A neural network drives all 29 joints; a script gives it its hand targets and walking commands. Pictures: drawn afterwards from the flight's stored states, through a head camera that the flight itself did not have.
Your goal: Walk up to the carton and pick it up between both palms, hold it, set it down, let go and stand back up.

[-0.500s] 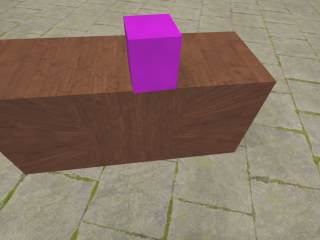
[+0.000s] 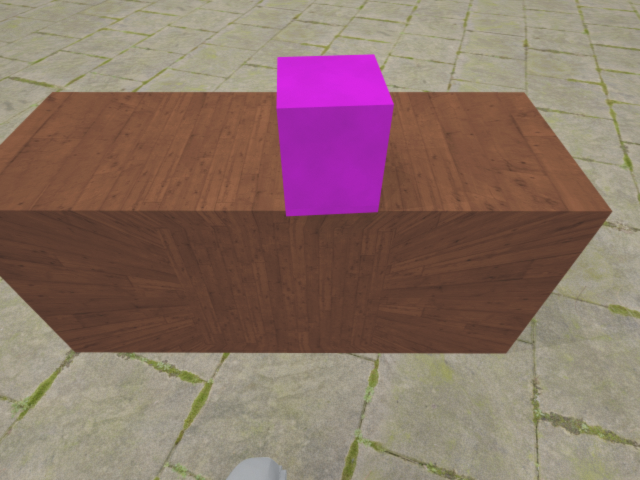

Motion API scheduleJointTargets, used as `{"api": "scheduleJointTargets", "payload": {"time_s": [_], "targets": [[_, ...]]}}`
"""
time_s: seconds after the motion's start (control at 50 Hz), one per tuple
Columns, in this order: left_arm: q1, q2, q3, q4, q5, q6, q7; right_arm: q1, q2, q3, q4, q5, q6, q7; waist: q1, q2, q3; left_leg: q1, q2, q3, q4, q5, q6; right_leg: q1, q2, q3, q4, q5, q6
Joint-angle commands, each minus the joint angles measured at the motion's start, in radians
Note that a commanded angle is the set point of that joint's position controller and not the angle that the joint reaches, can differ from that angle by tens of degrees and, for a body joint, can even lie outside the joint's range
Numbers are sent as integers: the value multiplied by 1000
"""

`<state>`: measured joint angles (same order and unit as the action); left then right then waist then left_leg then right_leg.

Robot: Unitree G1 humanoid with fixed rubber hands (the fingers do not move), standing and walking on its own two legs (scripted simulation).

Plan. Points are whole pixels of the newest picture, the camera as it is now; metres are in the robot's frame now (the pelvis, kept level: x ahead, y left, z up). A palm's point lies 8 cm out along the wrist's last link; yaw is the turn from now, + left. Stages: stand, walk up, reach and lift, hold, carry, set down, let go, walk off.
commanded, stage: walk up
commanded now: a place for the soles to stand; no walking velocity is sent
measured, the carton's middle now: (329, 137) +0.76 -0.01 +0.02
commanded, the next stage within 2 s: none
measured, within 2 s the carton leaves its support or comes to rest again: neither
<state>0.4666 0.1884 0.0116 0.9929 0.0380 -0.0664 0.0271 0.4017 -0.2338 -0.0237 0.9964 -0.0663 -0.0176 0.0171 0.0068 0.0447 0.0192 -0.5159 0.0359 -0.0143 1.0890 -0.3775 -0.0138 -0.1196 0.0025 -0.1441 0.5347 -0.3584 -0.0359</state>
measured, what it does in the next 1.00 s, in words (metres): walks ahead: left foot, then right foot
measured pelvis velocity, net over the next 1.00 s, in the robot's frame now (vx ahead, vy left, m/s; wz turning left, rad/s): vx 0.36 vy -0.05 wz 0.03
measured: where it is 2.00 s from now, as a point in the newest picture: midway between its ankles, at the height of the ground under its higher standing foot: (328, 445)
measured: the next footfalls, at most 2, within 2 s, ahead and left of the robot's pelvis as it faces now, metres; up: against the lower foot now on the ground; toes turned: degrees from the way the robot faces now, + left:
left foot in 0.22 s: +0.25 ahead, +0.11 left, +0.00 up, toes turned +6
right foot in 0.66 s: +0.41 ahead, -0.16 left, +0.00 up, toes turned -4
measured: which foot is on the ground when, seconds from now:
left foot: up 0.00-0.20, down 0.22-0.66, up 0.68-0.94, down 0.96-1.00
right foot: down 0.00-0.22, up 0.24-0.64, down 0.66-1.00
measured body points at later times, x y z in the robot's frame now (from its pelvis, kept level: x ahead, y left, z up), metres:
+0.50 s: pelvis +0.20 +0.00 +0.00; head +0.21 +0.01 +0.45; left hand +0.25 +0.26 -0.14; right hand +0.21 -0.25 -0.13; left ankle +0.21 +0.11 -0.73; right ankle +0.27 -0.15 -0.67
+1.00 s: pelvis +0.36 -0.05 -0.01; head +0.38 -0.04 +0.44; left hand +0.38 +0.21 -0.15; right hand +0.45 -0.29 -0.14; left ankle +0.43 +0.07 -0.73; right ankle +0.37 -0.16 -0.73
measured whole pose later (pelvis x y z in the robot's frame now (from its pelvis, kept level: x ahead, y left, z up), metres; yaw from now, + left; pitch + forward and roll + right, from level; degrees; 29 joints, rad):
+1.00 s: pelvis +0.36 -0.05 -0.01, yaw +2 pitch -3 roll +0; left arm 0.35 0.24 -0.03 0.86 0.01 -0.01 0.01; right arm 0.27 -0.23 0.01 0.82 -0.03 -0.03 -0.01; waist 0.03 0.00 0.09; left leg -0.35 0.03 0.06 0.66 -0.22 0.02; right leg -0.27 -0.05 -0.11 0.71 -0.38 0.00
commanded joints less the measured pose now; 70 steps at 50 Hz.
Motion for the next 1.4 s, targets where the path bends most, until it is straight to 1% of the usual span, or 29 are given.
{"api": "scheduleJointTargets", "payload": {"time_s": [0.0,0.06,0.12,0.18,0.2,0.22,0.24,0.26,0.3,0.34,0.4,0.44,0.56,0.6,0.62,0.64,0.66,0.68,0.76,0.82,0.9,0.94,0.96,0.98,1.0,1.04,1.08,1.2,1.38], "targets": [[75,137,17,-4,9,-26,1,-19,-24,8,-85,-1,-14,9,-4,-131,235,-172,42,-4,-137,117,5,-33,-279,275,-350,25,-119],[130,131,7,11,12,-21,-3,-121,-4,12,-135,8,-19,5,32,-145,255,-71,15,63,-283,194,28,-51,-262,173,-305,195,-106],[123,163,8,4,23,-11,-12,-130,-7,9,-168,8,-30,-1,13,-174,191,91,-38,115,-378,216,52,-48,-237,113,-215,308,-119],[122,173,-4,-16,22,11,-20,83,-65,-28,-136,-3,-42,-19,-84,-49,95,448,-91,141,-457,210,85,-177,-193,33,118,339,-94],[148,138,-19,-36,20,14,-23,222,-128,-53,-130,-7,-47,-29,-139,81,-36,606,51,-74,-494,95,122,-248,-124,5,411,239,-52],[167,103,-31,-88,7,21,-28,288,-184,-66,-148,5,-44,-42,-149,197,-132,687,334,-572,-672,-10,233,-424,2,45,743,-204,9],[100,171,-7,-123,1,40,-26,245,-228,-78,-167,60,-30,-59,-144,79,-107,604,394,-787,-837,-210,293,-488,-18,172,854,-228,18],[59,186,-3,-138,1,48,-30,158,-213,-67,-202,79,-26,-68,-114,37,-13,493,391,-715,-874,-329,263,-509,-55,209,902,-155,26],[25,148,-6,-147,4,49,-37,42,-184,-52,-215,58,-36,-66,-63,-5,93,345,343,-504,-866,-239,250,-493,-80,211,823,-127,32],[76,110,-1,-136,13,50,-44,15,-129,-34,-194,40,-55,-49,-20,67,124,210,280,-319,-863,-141,226,-402,-97,211,713,-106,47],[57,94,1,-146,18,49,-59,53,-96,-24,-166,35,-74,-41,1,35,139,193,248,-233,-856,22,237,-429,-84,173,611,-29,57],[4,75,-1,-171,20,46,-64,41,-132,-33,-167,18,-79,-38,3,99,112,222,260,-171,-832,-9,238,-438,-122,179,444,3,56],[-121,84,7,-232,13,17,-66,65,-168,-21,-134,19,-52,-16,-27,80,168,125,212,-57,-783,-118,192,-249,-48,57,167,158,29],[-23,112,24,-215,20,10,-53,33,-177,-6,-129,15,-38,-14,34,38,119,81,185,-24,-639,-69,156,-62,-6,19,91,165,19],[47,146,40,-200,14,5,-41,53,-136,10,-130,14,-28,-6,62,-26,82,16,125,33,-487,-66,118,60,-17,63,72,134,7],[125,209,61,-203,21,2,-29,81,-70,33,-147,15,-26,-3,97,-207,21,-12,52,97,-213,-66,73,111,-196,288,-11,45,-31],[163,295,73,-216,3,7,-17,139,-54,38,-182,32,-13,-4,74,-304,-44,-98,-55,83,46,-276,25,137,-400,738,-241,-134,-128],[140,318,81,-217,-29,17,-3,105,-103,24,-193,31,3,-11,89,-197,20,-140,-3,1,157,-253,15,43,-465,835,-317,-248,-187],[-36,203,36,-238,-21,15,-2,71,-120,16,-185,17,-11,-15,22,-160,82,-59,60,-30,21,-140,7,-94,-343,462,-281,-87,-185],[-105,166,16,-224,-11,5,-4,79,-37,33,-173,27,-2,-18,-22,-174,100,98,38,17,-164,-88,-13,-197,-289,256,-194,462,-178],[-140,194,3,-198,-18,28,-14,62,-29,33,-170,45,-14,-27,-40,-163,-29,306,-28,105,-482,257,25,-189,-215,119,11,688,-115],[-144,181,-16,-211,-29,41,-19,34,-93,4,-195,37,-13,-29,-49,-73,-44,451,23,30,-523,500,55,-304,-196,135,81,463,-48],[-103,143,-32,-207,-43,41,-21,9,-140,-11,-217,38,-14,-35,-36,37,-68,447,158,-106,-567,658,97,-304,-139,99,158,256,-6],[-57,99,-44,-192,-45,59,-14,-31,-160,-6,-210,64,-8,-35,-12,90,-93,299,274,-216,-642,705,203,-148,-48,80,227,-41,26],[-55,90,-44,-185,-35,80,-3,-74,-163,-5,-218,74,1,-36,4,95,-48,209,283,-234,-681,525,235,-120,-50,102,211,-184,20],[-75,117,-39,-172,-26,84,-3,-178,-159,13,-221,77,22,-37,22,47,49,125,203,-169,-711,218,173,-104,-76,126,41,-31,16],[-83,170,-34,-149,-33,61,-12,-179,-133,32,-203,71,22,-26,5,21,45,181,104,-80,-631,268,97,-138,-117,177,-53,142,0],[-140,175,-37,-129,-40,39,-15,-179,-133,43,-144,62,-3,-21,-10,-42,-67,321,96,-51,-569,473,88,-89,-140,169,-73,312,-15],[-153,172,-40,-74,-37,48,-17,-203,-137,52,-81,65,1,-22,-6,-20,-29,284,88,-45,-635,374,74,-77,-136,154,-132,210,-13]]}}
